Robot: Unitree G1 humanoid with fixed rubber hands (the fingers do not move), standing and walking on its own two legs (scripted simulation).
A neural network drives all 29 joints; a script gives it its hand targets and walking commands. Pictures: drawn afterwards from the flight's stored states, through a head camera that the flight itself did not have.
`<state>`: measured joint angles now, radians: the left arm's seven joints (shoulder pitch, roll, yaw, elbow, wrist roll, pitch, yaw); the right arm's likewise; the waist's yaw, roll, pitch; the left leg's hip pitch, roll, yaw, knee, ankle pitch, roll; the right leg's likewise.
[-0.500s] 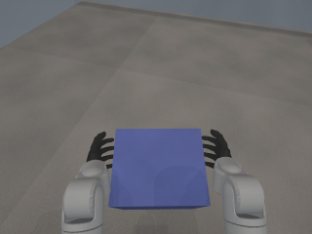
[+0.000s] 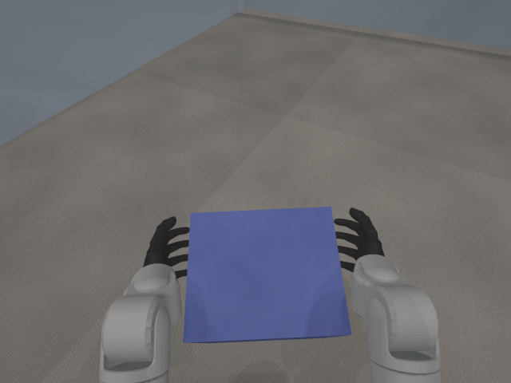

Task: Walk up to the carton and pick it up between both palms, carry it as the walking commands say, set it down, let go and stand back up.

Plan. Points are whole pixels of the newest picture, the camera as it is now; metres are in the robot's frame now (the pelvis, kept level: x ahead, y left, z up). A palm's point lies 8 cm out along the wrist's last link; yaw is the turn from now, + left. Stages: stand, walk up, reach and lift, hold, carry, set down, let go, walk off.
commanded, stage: carry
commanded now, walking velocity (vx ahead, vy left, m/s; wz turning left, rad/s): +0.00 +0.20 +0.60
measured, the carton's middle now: (263, 282) +0.29 -0.01 +0.02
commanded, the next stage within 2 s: none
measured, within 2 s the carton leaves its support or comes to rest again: neither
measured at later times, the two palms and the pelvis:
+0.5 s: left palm out of the picture +0.17 +0.32 +0.10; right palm (214, 287) +0.25 +0.06 +0.09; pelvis -0.04 +0.12 +0.00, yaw +16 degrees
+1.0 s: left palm out of the picture +0.02 +0.52 +0.08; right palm (14, 363) +0.18 +0.29 +0.08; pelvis -0.13 +0.26 -0.01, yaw +33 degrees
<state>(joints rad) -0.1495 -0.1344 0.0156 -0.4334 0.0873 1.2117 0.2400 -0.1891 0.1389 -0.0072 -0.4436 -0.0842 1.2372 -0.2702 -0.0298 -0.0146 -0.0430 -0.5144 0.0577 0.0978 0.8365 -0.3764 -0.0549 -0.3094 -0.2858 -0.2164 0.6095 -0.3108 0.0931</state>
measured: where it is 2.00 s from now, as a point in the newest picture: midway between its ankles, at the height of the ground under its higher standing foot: outside the picture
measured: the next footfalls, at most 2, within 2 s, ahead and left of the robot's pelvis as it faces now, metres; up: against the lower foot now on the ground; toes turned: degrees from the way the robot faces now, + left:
left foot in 0.06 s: +0.08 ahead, +0.18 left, +0.00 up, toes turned +10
right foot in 0.36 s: +0.03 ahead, +0.01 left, +0.00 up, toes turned +3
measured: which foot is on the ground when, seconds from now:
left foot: up 0.00-0.04, down 0.06-0.36, up 0.38-0.68, down 0.70-1.00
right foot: down 0.00-0.06, up 0.08-0.34, down 0.36-0.70, up 0.72-0.98, down 1.00-1.00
